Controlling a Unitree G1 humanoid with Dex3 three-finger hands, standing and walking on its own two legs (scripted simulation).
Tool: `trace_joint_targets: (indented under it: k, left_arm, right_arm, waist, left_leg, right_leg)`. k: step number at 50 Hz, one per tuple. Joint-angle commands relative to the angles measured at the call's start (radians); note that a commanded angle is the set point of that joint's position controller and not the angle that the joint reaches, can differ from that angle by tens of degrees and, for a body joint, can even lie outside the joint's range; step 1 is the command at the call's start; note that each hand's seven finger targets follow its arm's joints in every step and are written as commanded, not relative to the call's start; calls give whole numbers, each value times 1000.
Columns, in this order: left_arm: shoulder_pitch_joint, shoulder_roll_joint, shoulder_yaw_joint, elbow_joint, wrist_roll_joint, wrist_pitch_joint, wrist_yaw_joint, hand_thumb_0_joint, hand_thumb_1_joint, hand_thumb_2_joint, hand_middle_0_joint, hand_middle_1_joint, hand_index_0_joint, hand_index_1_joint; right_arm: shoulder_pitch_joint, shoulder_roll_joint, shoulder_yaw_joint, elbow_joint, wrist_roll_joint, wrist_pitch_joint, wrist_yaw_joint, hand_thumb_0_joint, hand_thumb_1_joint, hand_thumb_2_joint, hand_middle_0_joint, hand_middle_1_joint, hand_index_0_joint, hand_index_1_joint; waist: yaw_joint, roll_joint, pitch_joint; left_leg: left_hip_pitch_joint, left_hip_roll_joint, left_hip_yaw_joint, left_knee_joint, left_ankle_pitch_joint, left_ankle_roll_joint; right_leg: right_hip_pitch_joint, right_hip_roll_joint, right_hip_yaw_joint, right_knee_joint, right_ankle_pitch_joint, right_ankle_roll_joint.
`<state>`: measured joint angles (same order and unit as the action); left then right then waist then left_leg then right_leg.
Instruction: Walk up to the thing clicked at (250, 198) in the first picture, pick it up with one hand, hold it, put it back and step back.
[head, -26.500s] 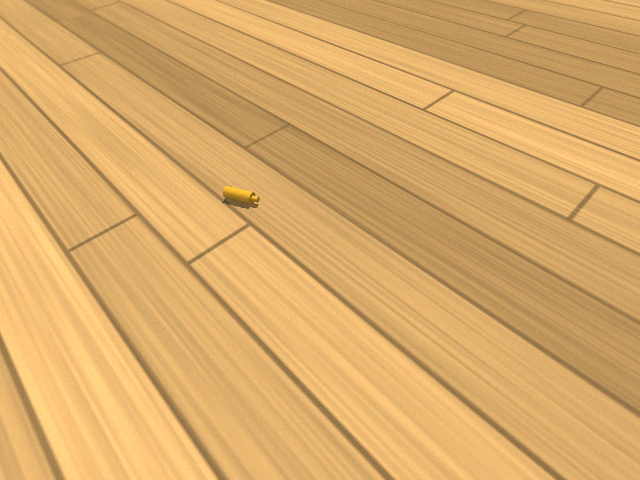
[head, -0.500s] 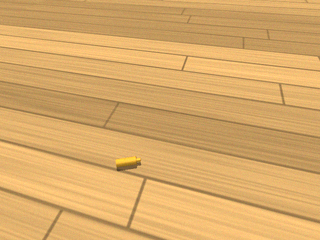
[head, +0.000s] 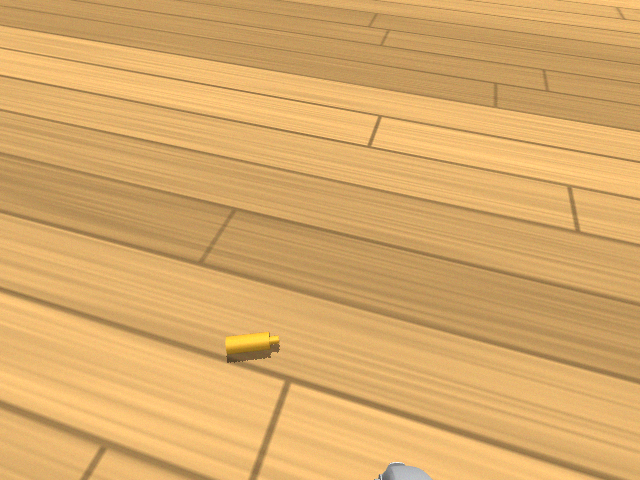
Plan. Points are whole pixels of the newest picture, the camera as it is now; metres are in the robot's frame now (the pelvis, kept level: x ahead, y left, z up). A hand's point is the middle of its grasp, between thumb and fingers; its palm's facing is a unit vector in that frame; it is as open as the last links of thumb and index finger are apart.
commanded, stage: walk up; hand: left
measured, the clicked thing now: (253, 342) +0.68 +0.22 -0.74
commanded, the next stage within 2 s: stand in 1.88 s
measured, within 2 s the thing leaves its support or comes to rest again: neither
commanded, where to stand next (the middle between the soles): +0.31 -0.02 m, yaw +4 degrees
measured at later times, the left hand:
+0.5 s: hand (171, 453) +0.21 +0.24 -0.17, palm faces +0.02 -0.93 -0.36, open 7.4 cm
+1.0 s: hand (204, 384) +0.30 +0.20 -0.15, palm faces +0.02 -0.93 -0.37, open 7.4 cm
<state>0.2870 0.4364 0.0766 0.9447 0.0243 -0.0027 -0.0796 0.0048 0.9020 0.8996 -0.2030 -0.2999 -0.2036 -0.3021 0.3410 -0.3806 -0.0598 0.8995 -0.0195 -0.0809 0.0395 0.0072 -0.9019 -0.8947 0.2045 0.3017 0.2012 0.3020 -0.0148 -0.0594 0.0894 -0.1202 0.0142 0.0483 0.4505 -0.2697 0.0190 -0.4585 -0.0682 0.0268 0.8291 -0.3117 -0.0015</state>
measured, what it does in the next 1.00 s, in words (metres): walks ahead: right foot, then left foot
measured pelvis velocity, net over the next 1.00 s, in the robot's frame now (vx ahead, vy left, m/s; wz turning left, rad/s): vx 0.22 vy -0.06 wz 0.03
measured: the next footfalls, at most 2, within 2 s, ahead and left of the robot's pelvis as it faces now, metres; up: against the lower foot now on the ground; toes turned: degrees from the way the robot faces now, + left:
right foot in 0.14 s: +0.26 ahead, -0.18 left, +0.00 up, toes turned +0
left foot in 0.48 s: +0.28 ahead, +0.08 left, +0.00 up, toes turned +2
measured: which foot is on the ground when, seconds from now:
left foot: down 0.00-0.16, up 0.18-0.46, down 0.48-1.00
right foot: up 0.00-0.12, down 0.14-1.00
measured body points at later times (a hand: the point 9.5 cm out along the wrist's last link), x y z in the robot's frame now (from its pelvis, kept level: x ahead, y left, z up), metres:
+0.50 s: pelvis +0.17 -0.04 -0.02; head +0.19 -0.03 +0.43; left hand +0.21 +0.28 -0.14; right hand +0.26 -0.35 -0.12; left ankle +0.24 +0.08 -0.74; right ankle +0.15 -0.17 -0.74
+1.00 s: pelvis +0.22 -0.06 -0.01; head +0.24 -0.07 +0.44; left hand +0.30 +0.25 -0.13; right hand +0.32 -0.36 -0.14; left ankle +0.24 +0.08 -0.74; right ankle +0.23 -0.18 -0.74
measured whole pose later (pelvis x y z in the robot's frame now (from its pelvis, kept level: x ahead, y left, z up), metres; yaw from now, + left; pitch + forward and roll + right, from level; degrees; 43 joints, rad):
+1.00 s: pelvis +0.22 -0.06 -0.01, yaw +2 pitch -3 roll +0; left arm 0.14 0.37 0.01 1.00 0.00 -0.03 0.00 0.00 0.90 0.90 -0.21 -0.30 -0.21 -0.30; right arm 0.13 -0.37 0.01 1.01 0.01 -0.02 0.01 0.01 -0.91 -0.89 0.20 0.30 0.20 0.30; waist 0.00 0.02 0.09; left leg -0.26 0.03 0.00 0.58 -0.27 -0.03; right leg -0.23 -0.02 -0.03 0.60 -0.32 0.00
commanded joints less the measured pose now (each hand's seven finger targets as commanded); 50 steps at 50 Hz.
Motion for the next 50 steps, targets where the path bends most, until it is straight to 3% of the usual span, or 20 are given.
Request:
trace_joint_targets:
  k: [1, 5, 7, 8, 9, 10, 14, 17, 20, 22, 23, 24, 25, 26, 31, 34, 36, 37, 42, 50]
  left_arm:
    - [-70, 164, 47, -123, 1, -36, -9, 0, 900, 900, -200, -300, -200, -300]
    - [-2, 149, 56, -114, -2, -51, 2, 0, 900, 900, -200, -300, -200, -300]
    - [163, 215, 87, -71, 2, -71, 24, 0, 900, 900, -200, -300, -200, -300]
    - [215, 303, 108, -96, 7, -80, 36, 0, 900, 900, -200, -300, -200, -300]
    - [183, 331, 102, -109, -11, -77, 35, 0, 900, 900, -200, -300, -200, -300]
    - [125, 299, 95, -134, -24, -72, 38, 0, 900, 900, -200, -300, -200, -300]
    - [21, 229, 64, -172, -17, -73, 47, 0, 900, 900, -200, -300, -200, -300]
    - [12, 233, 62, -202, -5, -77, 46, 0, 900, 900, -200, -300, -200, -300]
    - [-9, 207, 36, -208, -15, -66, 57, 0, 900, 900, -200, -300, -200, -300]
    - [-44, 158, 8, -215, -23, -50, 64, 0, 900, 900, -200, -300, -200, -300]
    - [-24, 109, -7, -214, -32, -44, 66, 0, 900, 900, -200, -300, -200, -300]
    - [23, 78, -13, -227, -34, -39, 63, 0, 900, 900, -200, -300, -200, -300]
    - [63, 169, 12, -180, -30, -23, 77, 0, 900, 900, -200, -300, -200, -300]
    - [52, 192, 16, -167, -24, -22, 80, 0, 900, 900, -200, -300, -200, -300]
    - [84, 149, 16, -97, -22, -40, 73, 0, 900, 900, -200, -300, -200, -300]
    - [102, 154, 21, -57, -5, -56, 88, 0, 900, 900, -200, -300, -200, -300]
    - [-11, 271, 32, -87, -1, -69, 92, 0, 900, 900, -200, -300, -200, -300]
    - [-95, 274, 24, -102, -4, -68, 87, 0, 900, 900, -200, -300, -200, -300]
    - [-95, 173, -9, -47, -24, -60, 85, 0, 900, 900, -200, -300, -200, -300]
    - [-191, 172, -17, 22, -30, -51, 93, 0, 900, 900, -200, -300, -200, -300]
  right_arm:
    - [-15, -304, -82, -104, 5, -23, -17, 0, -900, -900, 200, 300, 200, 300]
    - [-47, -303, -77, -131, 6, -7, -17, 0, -900, -900, 200, 300, 200, 300]
    - [35, -206, -42, -137, 11, -3, -22, 0, -900, -900, 200, 300, 200, 300]
    - [48, -142, -17, -174, 22, -7, -22, 0, -900, -900, 200, 300, 200, 300]
    - [7, -235, -43, -160, 17, 1, -35, 0, -900, -900, 200, 300, 200, 300]
    - [-5, -269, -54, -142, 16, 1, -39, 0, -900, -900, 200, 300, 200, 300]
    - [64, -225, -45, -96, 24, 4, -11, 0, -900, -900, 200, 300, 200, 300]
    - [53, -201, -47, -103, 7, 8, 4, 0, -900, -900, 200, 300, 200, 300]
    - [31, -168, -41, -97, 4, 1, -14, 0, -900, -900, 200, 300, 200, 300]
    - [81, -182, -47, -72, -1, -7, -32, 0, -900, -900, 200, 300, 200, 300]
    - [77, -244, -59, -77, -10, -12, -42, 0, -900, -900, 200, 300, 200, 300]
    - [92, -320, -77, -109, -15, -19, -41, 0, -900, -900, 200, 300, 200, 300]
    - [55, -364, -84, -117, 6, -15, -41, 0, -900, -900, 200, 300, 200, 300]
    - [13, -344, -85, -124, 9, -7, -43, 0, -900, -900, 200, 300, 200, 300]
    - [-100, -279, -45, -129, -3, 9, -45, 0, -900, -900, 200, 300, 200, 300]
    - [-154, -212, -12, -132, 21, 35, -41, 0, -900, -900, 200, 300, 200, 300]
    - [-134, -152, 1, -119, 30, 53, -42, 0, -900, -900, 200, 300, 200, 300]
    - [-121, -197, -15, -82, 25, 55, -47, 0, -900, -900, 200, 300, 200, 300]
    - [-172, -236, -11, -17, 27, 27, -39, 0, -900, -900, 200, 300, 200, 300]
    - [-222, -200, 16, 81, 30, 46, -40, 0, -900, -900, 200, 300, 200, 300]
  waist:
    - [-15, 212, 37]
    - [46, 178, -19]
    - [115, -75, -126]
    - [124, -297, -151]
    - [123, -190, -108]
    - [95, -68, -37]
    - [27, -139, -5]
    - [31, -137, -15]
    - [17, -60, -82]
    - [-30, 26, -128]
    - [-29, 191, -150]
    - [-17, 291, -156]
    - [-13, 219, -146]
    - [-3, 196, -108]
    - [31, 267, -97]
    - [71, 170, -126]
    - [18, -54, -78]
    - [-2, -38, -55]
    - [22, 3, -147]
    - [14, 9, -149]
  left_leg:
    - [-120, 204, -169, -217, -142, 171]
    - [-156, 208, -140, -39, 76, 151]
    - [-260, 90, -39, 384, 194, 86]
    - [-480, -36, 5, 670, -131, 29]
    - [-535, -45, -79, 765, -296, 27]
    - [-515, 1, -143, 800, -266, 21]
    - [-388, 59, -84, 517, -149, 8]
    - [-296, 54, -26, 342, -98, -7]
    - [-154, 16, 11, 176, 67, -6]
    - [25, -3, -2, 56, 200, 16]
    - [65, 129, -168, -29, 267, 48]
    - [93, 329, -507, -106, 190, 139]
    - [11, 397, -582, -126, 40, 254]
    - [-11, 385, -566, -120, 4, 275]
    - [-161, 241, -246, -4, 240, 183]
    - [-278, 165, -137, 159, 167, 82]
    - [-305, 10, -43, 320, -182, -1]
    - [-188, 34, -70, 353, -225, 1]
    - [-67, 116, -169, 112, 262, 60]
    - [-38, 85, -111, 50, 271, 24]
  right_leg:
    - [42, -23, -31, -147, 96, -9]
    - [244, 25, -100, -265, 112, -27]
    - [526, 23, -29, -371, 32, -62]
    - [621, -249, 405, -491, -56, -166]
    - [509, -372, 618, -568, -97, -289]
    - [400, -374, 554, -562, -73, -322]
    - [244, -195, 169, -529, 94, -244]
    - [181, -193, 115, -509, 130, -246]
    - [168, -182, 49, -355, 394, -211]
    - [68, -125, -6, -193, 295, -145]
    - [15, -40, -70, -57, 152, -82]
    - [-89, 82, -57, 76, -209, -39]
    - [-44, 56, 9, 174, -330, -41]
    - [-71, 37, 23, 213, -323, -42]
    - [130, 19, -26, -82, -148, -35]
    - [320, 35, -21, -353, 99, -44]
    - [174, -272, 404, -507, 62, -191]
    - [76, -283, 376, -458, 92, -238]
    - [177, -44, 45, -309, 265, -56]
    - [273, -85, 65, -396, 314, -61]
